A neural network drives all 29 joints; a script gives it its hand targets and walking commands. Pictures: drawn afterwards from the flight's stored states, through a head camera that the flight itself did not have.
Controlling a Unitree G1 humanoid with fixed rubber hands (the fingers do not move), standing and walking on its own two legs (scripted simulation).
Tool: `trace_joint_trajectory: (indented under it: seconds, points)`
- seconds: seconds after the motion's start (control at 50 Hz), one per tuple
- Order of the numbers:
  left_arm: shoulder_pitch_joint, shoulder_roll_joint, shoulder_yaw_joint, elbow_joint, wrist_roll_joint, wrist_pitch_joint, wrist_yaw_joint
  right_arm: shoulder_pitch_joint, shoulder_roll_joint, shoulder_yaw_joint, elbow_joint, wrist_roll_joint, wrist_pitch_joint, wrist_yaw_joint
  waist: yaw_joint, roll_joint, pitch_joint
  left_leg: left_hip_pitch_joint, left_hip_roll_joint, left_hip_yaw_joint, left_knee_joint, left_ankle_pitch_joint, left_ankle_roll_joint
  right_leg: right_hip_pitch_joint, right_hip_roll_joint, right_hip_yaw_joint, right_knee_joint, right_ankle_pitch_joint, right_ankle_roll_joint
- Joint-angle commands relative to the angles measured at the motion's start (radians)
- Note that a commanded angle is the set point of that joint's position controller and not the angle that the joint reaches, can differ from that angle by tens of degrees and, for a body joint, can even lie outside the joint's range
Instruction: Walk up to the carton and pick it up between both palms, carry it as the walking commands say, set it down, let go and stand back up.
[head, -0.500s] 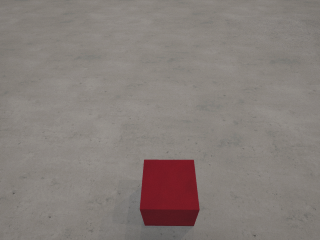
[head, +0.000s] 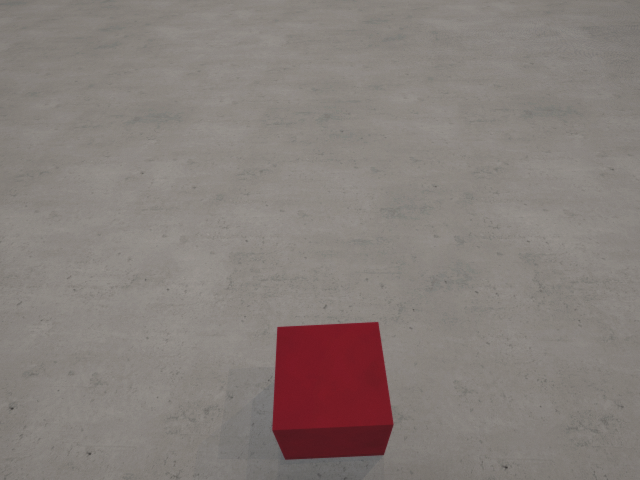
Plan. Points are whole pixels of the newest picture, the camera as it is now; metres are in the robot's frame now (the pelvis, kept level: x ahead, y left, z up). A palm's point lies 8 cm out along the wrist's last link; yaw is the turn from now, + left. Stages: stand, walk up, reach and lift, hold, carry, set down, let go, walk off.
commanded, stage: walk up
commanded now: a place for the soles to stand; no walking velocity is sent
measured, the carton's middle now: (331, 391) +0.47 +0.02 -0.63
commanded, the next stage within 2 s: reach and lift in 1.00 s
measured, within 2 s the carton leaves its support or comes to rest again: neither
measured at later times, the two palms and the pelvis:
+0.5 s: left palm out of the picture +0.06 +0.26 -0.13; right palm out of the picture +0.03 -0.24 -0.15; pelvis -0.01 +0.02 -0.01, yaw -6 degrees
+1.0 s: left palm out of the picture +0.10 +0.25 -0.13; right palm out of the picture +0.00 -0.24 -0.15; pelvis +0.00 +0.02 -0.01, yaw -10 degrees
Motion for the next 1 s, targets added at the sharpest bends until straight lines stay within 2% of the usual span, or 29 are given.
trace_joint_trajectory:
  seconds: [0.0,0.04,0.06,0.22,0.24,0.26,0.28,0.32,0.36,0.4,0.42,0.44,0.46,0.54,0.56,0.6,0.64,0.66,0.68,0.7,0.78,0.82,0.84,0.86,0.88,0.92,0.94,0.96,0.98]
  points:
    - [0.048,0.151,0.038,-0.052,0.006,-0.02,0.012,0.014,-0.171,-0.027,-0.049,0.004,-0.008,-0.011,0.004,-0.014,-0.031,0.044,0.104,-0.114,-0.092,0.157,0.022,-0.004,-0.121,0.138,-0.09,0.301,-0.087]
    - [0.002,0.166,0.037,-0.064,-0.009,-0.012,0.021,0.009,-0.147,-0.027,-0.07,-0.003,-0.008,-0.014,-0.009,-0.019,-0.04,0.063,0.133,-0.122,-0.129,0.264,0.025,-0.013,-0.107,0.125,-0.028,0.32,-0.08]
    - [0.032,0.164,0.042,-0.057,-0.001,-0.008,0.021,0.006,-0.162,-0.021,-0.062,0.005,-0.004,-0.013,-0.002,0.029,-0.072,0.078,0.131,-0.13,-0.156,0.231,0.028,0.005,-0.094,0.115,-0.022,0.265,-0.066]
    - [0.042,0.131,0.036,-0.063,-0.005,-0.007,0.024,-0.013,-0.19,-0.034,-0.086,0.005,0.015,-0.017,-0.006,0.012,-0.01,0.029,0.165,-0.117,-0.175,0.158,0.069,-0.068,-0.051,0.096,0.05,0.191,-0.057]
    - [0.039,0.138,0.033,-0.055,-0.003,-0.007,0.018,-0.046,-0.18,-0.032,-0.077,-0.004,0.018,-0.011,0.006,0.071,-0.027,0.042,0.143,-0.086,-0.166,0.097,0.064,-0.068,-0.056,0.119,0.031,0.159,-0.065]
    - [0.026,0.163,0.048,-0.049,-0.003,-0.006,0.019,-0.035,-0.192,-0.034,-0.091,-0.008,0.019,-0.014,-0.006,-0.012,-0.009,0.014,0.159,-0.106,-0.156,0.005,0.065,-0.079,-0.051,0.091,0.033,0.131,-0.06]
    - [0.047,0.17,0.041,-0.053,-0.005,-0.007,0.026,-0.053,-0.176,-0.033,-0.097,-0.002,0.026,-0.012,0.009,-0.015,0.043,-0.033,0.155,-0.109,-0.173,-0.052,0.062,-0.082,-0.053,0.113,0.011,0.156,-0.06]
    - [0.007,0.175,0.052,-0.059,-0.001,-0.002,0.026,-0.018,-0.19,-0.035,-0.102,0.001,0.027,-0.013,-0.016,-0.051,0.046,-0.035,0.147,-0.118,-0.198,-0.113,0.041,-0.102,-0.06,0.141,0.014,0.087,-0.065]
    - [0.033,0.157,0.049,-0.063,-0.003,0.002,0.022,-0.068,-0.199,-0.044,-0.102,-0.006,0.035,-0.012,0.002,0.052,0.011,-0.011,0.169,-0.108,-0.222,-0.219,0.061,-0.096,-0.034,0.099,0.037,0.075,-0.059]
    - [0.029,0.156,0.054,-0.063,0.006,-0.008,0.021,-0.058,-0.196,-0.041,-0.113,0.001,0.029,-0.012,0.007,-0.064,0.005,-0.028,0.157,-0.104,-0.21,-0.172,0.068,-0.063,-0.034,0.125,0.026,0.07,-0.07]
    - [0.044,0.183,0.057,-0.075,0.005,-0.01,0.022,-0.056,-0.188,-0.044,-0.106,-0.004,0.029,-0.008,0.006,-0.05,-0.012,0.015,0.131,-0.071,-0.17,-0.131,0.059,-0.098,-0.054,0.178,-0.004,0.079,-0.073]
    - [0.002,0.193,0.066,-0.085,0.003,-0.01,0.023,-0.02,-0.168,-0.037,-0.097,-0.002,0.032,-0.008,-0.022,-0.115,0.029,-0.003,0.13,-0.077,-0.153,-0.113,0.05,-0.121,-0.066,0.185,-0.017,0.121,-0.084]
    - [0.022,0.188,0.062,-0.075,0.006,-0.012,0.023,-0.038,-0.178,-0.039,-0.099,-0.002,0.028,-0.009,-0.019,-0.055,0.013,0.027,0.118,-0.065,-0.131,-0.11,0.05,-0.139,-0.078,0.223,-0.035,0.102,-0.09]
    - [0.004,0.199,0.065,-0.104,0.009,-0.013,0.028,0.011,-0.169,-0.039,-0.111,-0.01,0.035,-0.004,-0.035,-0.138,-0.036,0.11,0.085,-0.057,-0.054,-0.047,0.033,-0.172,-0.115,0.333,-0.087,0.076,-0.121]
    - [0.004,0.203,0.068,-0.107,0.007,-0.011,0.027,0.01,-0.166,-0.03,-0.095,-0.005,0.03,-0.006,-0.025,-0.182,-0.038,0.096,0.1,-0.047,-0.07,-0.038,0.027,-0.141,-0.091,0.274,-0.082,0.094,-0.099]
    - [0.008,0.187,0.063,-0.107,0.007,-0.003,0.029,0.002,-0.162,-0.028,-0.1,0.001,0.024,-0.008,-0.027,-0.097,-0.036,0.088,0.136,-0.063,-0.101,-0.008,0.037,-0.161,-0.07,0.232,-0.019,0.112,-0.093]
    - [0.065,0.14,0.059,-0.1,-0.002,-0.005,0.028,-0.017,-0.221,-0.054,-0.111,0.0,0.028,-0.014,-0.007,-0.033,-0.044,0.058,0.191,-0.115,-0.197,-0.145,0.07,-0.106,-0.014,0.129,0.065,0.124,-0.07]
    - [0.05,0.14,0.061,-0.107,-0.002,0.0,0.027,-0.046,-0.203,-0.042,-0.115,0.003,0.033,-0.014,-0.009,0.023,-0.02,0.015,0.202,-0.099,-0.226,-0.098,0.099,-0.086,0.001,0.114,0.107,0.103,-0.061]
    - [0.071,0.157,0.066,-0.1,-0.01,-0.001,0.025,-0.036,-0.218,-0.043,-0.107,-0.005,0.034,-0.018,0.012,-0.013,-0.017,0.013,0.231,-0.13,-0.245,-0.096,0.102,-0.095,0.006,0.083,0.116,0.082,-0.061]
    - [0.066,0.147,0.065,-0.109,-0.001,-0.002,0.028,-0.053,-0.217,-0.048,-0.126,-0.016,0.032,-0.012,0.009,0.044,-0.024,0.047,0.233,-0.102,-0.221,-0.027,0.104,-0.1,0.001,0.079,0.102,0.071,-0.047]
    - [0.044,0.154,0.066,-0.111,-0.002,-0.01,0.029,-0.019,-0.207,-0.046,-0.113,0.001,0.045,-0.011,-0.017,-0.019,0.0,-0.001,0.186,-0.051,-0.174,-0.099,0.082,-0.09,-0.031,0.132,0.094,0.139,-0.092]
    - [0.063,0.163,0.07,-0.125,0.006,-0.009,0.031,-0.03,-0.192,-0.043,-0.106,-0.005,0.05,-0.002,-0.009,0.024,0.011,0.018,0.157,-0.004,-0.132,-0.119,0.056,-0.129,-0.052,0.191,0.056,0.163,-0.084]
    - [0.044,0.176,0.07,-0.129,0.002,-0.009,0.038,0.001,-0.18,-0.042,-0.112,-0.015,0.044,-0.003,-0.035,-0.017,0.005,0.042,0.149,-0.02,-0.104,-0.121,0.056,-0.162,-0.067,0.219,0.035,0.122,-0.097]
    - [0.04,0.198,0.073,-0.111,0.003,-0.004,0.035,-0.022,-0.189,-0.043,-0.121,-0.006,0.053,0.0,-0.024,-0.092,0.015,0.029,0.15,-0.036,-0.124,-0.128,0.052,-0.165,-0.064,0.206,0.022,0.116,-0.103]
    - [0.014,0.203,0.077,-0.139,0.003,-0.004,0.031,0.011,-0.201,-0.039,-0.118,-0.006,0.042,-0.003,-0.027,-0.07,0.02,0.032,0.14,-0.042,-0.103,-0.117,0.051,-0.192,-0.066,0.247,0.009,0.063,-0.111]
    - [0.044,0.178,0.07,-0.13,0.007,-0.002,0.033,-0.001,-0.206,-0.043,-0.123,-0.01,0.041,-0.004,-0.023,-0.087,-0.011,0.079,0.156,-0.043,-0.123,-0.107,0.059,-0.176,-0.053,0.21,0.038,0.132,-0.096]
    - [0.015,0.186,0.064,-0.142,0.004,-0.002,0.03,-0.015,-0.188,-0.034,-0.127,-0.006,0.037,-0.006,-0.018,-0.034,0.033,0.069,0.15,-0.04,-0.114,-0.023,0.06,-0.208,-0.062,0.243,0.019,0.138,-0.103]
    - [0.028,0.17,0.066,-0.137,-0.004,-0.004,0.033,-0.007,-0.205,-0.048,-0.127,-0.003,0.039,-0.005,-0.029,-0.003,-0.038,0.076,0.195,-0.06,-0.157,-0.062,0.073,-0.152,-0.022,0.171,0.093,0.116,-0.082]
    - [0.03,0.16,0.067,-0.138,-0.001,-0.006,0.031,-0.031,-0.203,-0.042,-0.132,-0.001,0.04,-0.003,-0.004,-0.02,0.003,0.012,0.219,-0.075,-0.207,-0.115,0.103,-0.131,-0.005,0.13,0.134,0.092,-0.08]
